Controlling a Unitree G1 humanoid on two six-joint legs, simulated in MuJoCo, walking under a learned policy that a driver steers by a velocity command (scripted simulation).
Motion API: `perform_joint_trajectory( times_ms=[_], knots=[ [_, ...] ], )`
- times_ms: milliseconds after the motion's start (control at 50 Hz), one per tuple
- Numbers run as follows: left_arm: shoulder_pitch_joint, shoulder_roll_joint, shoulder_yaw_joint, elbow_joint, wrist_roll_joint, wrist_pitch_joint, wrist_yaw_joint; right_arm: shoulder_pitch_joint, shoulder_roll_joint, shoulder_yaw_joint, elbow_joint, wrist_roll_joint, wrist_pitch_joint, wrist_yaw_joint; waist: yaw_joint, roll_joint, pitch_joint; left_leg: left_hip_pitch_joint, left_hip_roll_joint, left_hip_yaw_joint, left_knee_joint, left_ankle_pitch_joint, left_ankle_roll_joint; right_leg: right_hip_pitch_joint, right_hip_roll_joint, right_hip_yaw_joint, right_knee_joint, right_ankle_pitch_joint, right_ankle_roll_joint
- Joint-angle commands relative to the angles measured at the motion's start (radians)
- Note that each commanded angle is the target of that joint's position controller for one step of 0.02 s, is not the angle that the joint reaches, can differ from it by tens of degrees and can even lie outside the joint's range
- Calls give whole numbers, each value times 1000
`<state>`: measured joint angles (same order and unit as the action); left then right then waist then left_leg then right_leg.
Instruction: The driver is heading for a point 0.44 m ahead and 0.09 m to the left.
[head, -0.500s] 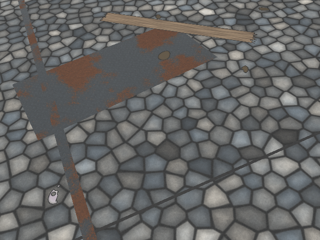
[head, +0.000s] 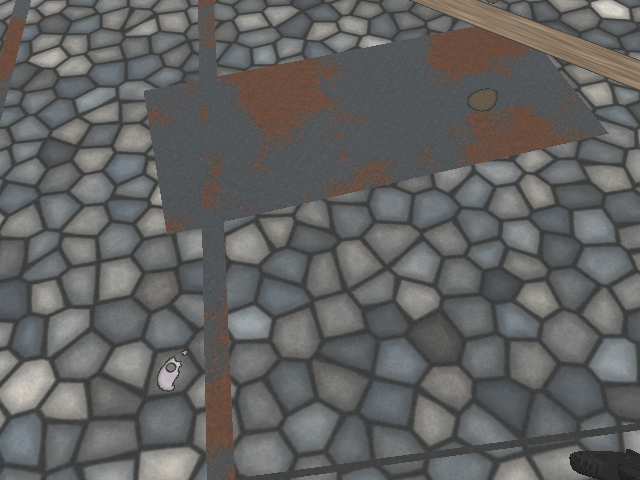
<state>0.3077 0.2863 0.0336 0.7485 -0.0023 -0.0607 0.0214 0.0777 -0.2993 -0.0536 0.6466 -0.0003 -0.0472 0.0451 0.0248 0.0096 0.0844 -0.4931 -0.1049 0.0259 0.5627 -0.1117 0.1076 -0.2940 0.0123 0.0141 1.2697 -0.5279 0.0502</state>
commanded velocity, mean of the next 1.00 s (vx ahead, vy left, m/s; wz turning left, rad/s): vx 0.09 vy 0.00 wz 0.56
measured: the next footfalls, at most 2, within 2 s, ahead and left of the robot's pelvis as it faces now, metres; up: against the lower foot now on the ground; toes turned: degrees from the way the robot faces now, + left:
right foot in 0.36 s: +0.22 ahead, -0.15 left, +0.00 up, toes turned +20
left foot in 0.78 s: +0.07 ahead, +0.07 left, +0.00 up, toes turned +30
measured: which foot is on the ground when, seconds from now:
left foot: down 0.00-0.36, up 0.38-0.76, down 0.78-1.00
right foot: up 0.00-0.34, down 0.36-0.78, up 0.80-1.00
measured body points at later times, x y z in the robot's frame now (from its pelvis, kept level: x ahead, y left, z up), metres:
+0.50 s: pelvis +0.11 -0.06 +0.02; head +0.14 -0.07 +0.47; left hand +0.17 +0.25 -0.06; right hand +0.35 -0.29 -0.08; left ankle +0.06 +0.06 -0.64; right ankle +0.18 -0.17 -0.72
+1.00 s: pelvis +0.10 -0.01 +0.03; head +0.10 +0.03 +0.48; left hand +0.07 +0.31 -0.07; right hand +0.35 -0.19 -0.05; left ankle +0.04 +0.05 -0.72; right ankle +0.24 -0.12 -0.65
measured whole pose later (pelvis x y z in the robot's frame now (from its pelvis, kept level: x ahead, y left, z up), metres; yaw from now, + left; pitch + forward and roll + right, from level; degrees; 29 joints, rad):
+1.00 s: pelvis +0.10 -0.01 +0.03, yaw +35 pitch +2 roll -2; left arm 0.17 0.33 0.10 0.71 0.00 -0.04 0.00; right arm 0.31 -0.27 -0.06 0.67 0.00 -0.01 -0.02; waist -0.02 -0.04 -0.01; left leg -0.18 -0.03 -0.09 0.37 -0.22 0.06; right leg -0.56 -0.03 0.02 0.92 -0.19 0.04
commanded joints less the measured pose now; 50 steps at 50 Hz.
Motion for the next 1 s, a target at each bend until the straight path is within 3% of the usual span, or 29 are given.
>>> perform_joint_trajectory(
  times_ms=[20, 60, 100, 140, 180, 260, 300, 340, 360, 380, 400, 420, 440, 460, 480, 520, 560, 620, 680, 740, 760, 780, 800, 820, 840, 860, 880, 960, 1000],
  knots=[
    [-31, 158, 37, -117, 8, -18, 12, 91, -119, -42, -59, 26, 5, -26, -45, -63, -230, 455, 319, -403, -192, 476, 226, -369, -69, 95, 61, 50, 9],
    [9, 143, 38, -114, 16, 12, 18, 55, -133, -46, -63, 3, 13, -28, 9, -6, -164, 234, 270, -359, -248, 457, 217, -249, -68, 79, -34, 89, 26],
    [31, 103, 27, -108, 22, 23, 27, 45, -144, -52, -53, -3, 13, -34, 23, 30, -177, 162, 240, -306, -239, 556, 208, -209, -56, 56, -152, 120, 49],
    [5, 94, 24, -115, 27, 28, 36, 52, -163, -58, -44, 1, 24, -45, 14, 40, -219, 163, 226, -301, -212, 556, 187, -204, -39, 57, -238, 180, 65],
    [-32, 95, 25, -125, 22, 37, 35, 43, -168, -60, -44, 13, 44, -59, 6, 61, -247, 157, 201, -315, -201, 384, 150, -186, -29, 67, -311, 256, 69],
    [-128, 95, 28, -158, 10, 39, 22, 39, -165, -60, -51, 16, 74, -74, -28, 123, -209, 150, 180, -407, -205, 0, 107, -161, -3, 88, -477, 290, 57],
    [-143, 103, 34, -165, 5, 25, 14, 51, -161, -60, -51, 14, 80, -72, -39, 152, -201, 192, 192, -464, -166, 24, 101, -133, 11, 94, -572, 252, 42],
    [-101, 106, 44, -155, 2, 9, 6, 40, -143, -54, -57, 24, 85, -72, -7, 161, -205, 227, 177, -502, -97, 93, 68, -35, 15, 87, -777, 321, 14],
    [-74, 129, 55, -147, 6, 3, 6, 53, -117, -46, -58, 29, 87, -74, 2, 138, -202, 193, 137, -485, -38, 25, 24, 60, -42, 107, -893, 427, -14],
    [-83, 202, 70, -163, 23, 8, 14, 125, -55, -30, -56, 14, 88, -71, -47, -71, -239, 99, 41, -348, 176, -306, -40, 178, -276, 296, -914, 586, -100],
    [-91, 238, 81, -152, 64, 21, 9, 109, -97, -42, -93, 19, 77, -71, -63, -333, -182, -106, -69, -193, 353, -548, -93, 165, -413, 534, -952, 759, -276],
    [-106, 184, 71, -171, 55, 22, 8, 143, -181, -68, -67, 6, 71, -69, -51, -250, -192, -128, 5, -199, 554, -522, -133, 162, -437, 525, -943, 750, -328],
    [-134, 134, 58, -179, 44, 25, 11, 144, -204, -81, -41, 20, 79, -69, -48, -169, -176, -126, 21, -186, 632, -452, -154, 141, -372, 400, -921, 719, -289],
    [-163, 114, 53, -185, 30, 31, 14, 156, -179, -81, -20, 22, 95, -76, -58, -124, -162, -128, 35, -167, 673, -399, -178, 138, -307, 306, -907, 672, -245],
    [-180, 106, 50, -184, 15, 36, 19, 153, -156, -75, -22, 22, 108, -78, -52, -128, -142, -144, 44, -152, 702, -353, -196, 132, -283, 251, -905, 671, -233],
    [-172, 108, 51, -177, 21, 48, 26, 121, -102, -59, -42, 29, 115, -74, -35, -153, -125, -126, 56, -92, 637, -298, -214, 124, -235, 150, -923, 669, -227],
    [-140, 120, 59, -165, 26, 58, 32, 70, -80, -51, -72, 30, 112, -70, -1, -188, -145, -123, 78, -65, 535, -295, -223, 189, -253, 127, -921, 684, -248],
    [-141, 155, 77, -155, 19, 65, 30, 44, -63, -40, -97, 24, 109, -55, 14, -208, -178, -22, 116, -36, 370, -316, -209, 200, -290, 93, -914, 695, -263],
    [-153, 176, 88, -145, 4, 66, 19, 61, -82, -47, -102, 23, 114, -41, 11, -225, -186, 77, 116, 6, 230, -298, -179, 179, -316, 71, -905, 679, -262],
    [-179, 180, 92, -132, -22, 65, 15, 137, -82, -58, -81, 23, 118, -28, -38, -200, -180, 220, 91, 52, -32, -136, -112, 133, -308, 25, -827, 615, -207],
    [-139, 151, 87, -111, -24, 64, 14, 177, -98, -67, -66, 20, 117, -33, -47, -150, -180, 326, 74, 30, -130, -49, -78, 61, -275, -23, -751, 526, -148],
    [-104, 101, 75, -109, 3, 64, 8, 207, -182, -91, -71, 21, 112, -45, -31, 69, -171, 476, 227, -209, -199, 195, -11, -140, -186, -132, -526, 274, -45],
    [-176, 65, 56, -180, 42, 61, 12, 219, -282, -107, -93, 4, 100, -52, -45, 323, -156, 513, 463, -556, -214, 297, 195, -428, -34, -125, -295, -138, 29],
    [-252, 109, 69, -194, 21, 50, 17, 262, -242, -99, -86, -21, 72, -45, -123, 224, -211, 476, 477, -618, -278, -5, 270, -455, -34, 34, -152, -138, 15],
    [-261, 136, 80, -192, -2, 43, 10, 240, -200, -82, -70, -14, 52, -45, -96, 182, -160, 461, 421, -567, -319, -307, 215, -491, -60, 64, -140, -31, -14],
    [-251, 151, 91, -173, -6, 37, 7, 199, -167, -72, -66, 7, 43, -50, -74, 145, -108, 431, 377, -530, -342, -471, 160, -507, -78, 64, -170, 67, -27],
    [-246, 158, 96, -161, 1, 32, 7, 172, -143, -59, -67, 19, 39, -56, -64, 149, -78, 417, 354, -510, -359, -484, 136, -512, -82, 64, -204, 138, -24],
    [-202, 108, 82, -116, 1, -5, -20, 186, -108, -39, -52, -3, 21, -73, -48, 136, -103, 427, 286, -379, -384, -299, 100, -422, -59, 21, -342, 365, -6],
    [-227, 82, 68, -107, -2, -12, -28, 208, -118, -40, -31, 0, 8, -70, -69, 141, -89, 421, 275, -317, -387, -226, 88, -373, -60, 4, -464, 424, 1]
  ],
)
